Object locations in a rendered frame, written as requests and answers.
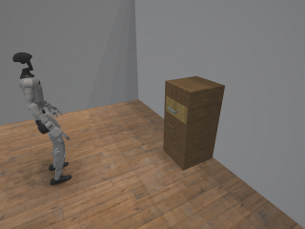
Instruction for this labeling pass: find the cabinet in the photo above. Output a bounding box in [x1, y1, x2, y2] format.
[163, 76, 225, 171]

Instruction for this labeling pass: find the robot left hand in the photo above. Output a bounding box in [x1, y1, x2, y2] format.
[48, 105, 62, 117]

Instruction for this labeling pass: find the robot left forearm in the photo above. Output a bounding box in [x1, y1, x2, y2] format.
[44, 98, 51, 108]

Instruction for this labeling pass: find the drawer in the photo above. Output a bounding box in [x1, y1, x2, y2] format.
[165, 96, 188, 124]

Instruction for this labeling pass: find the robot right forearm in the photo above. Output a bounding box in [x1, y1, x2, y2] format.
[29, 104, 55, 130]

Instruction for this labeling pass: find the robot right hand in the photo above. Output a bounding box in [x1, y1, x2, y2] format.
[51, 127, 70, 144]

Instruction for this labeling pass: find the left robot shin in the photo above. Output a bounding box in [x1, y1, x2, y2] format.
[52, 139, 64, 166]

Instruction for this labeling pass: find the left robot thigh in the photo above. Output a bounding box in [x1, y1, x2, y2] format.
[47, 112, 61, 146]

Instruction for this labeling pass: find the robot right upper arm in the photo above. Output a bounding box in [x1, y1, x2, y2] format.
[22, 78, 39, 111]

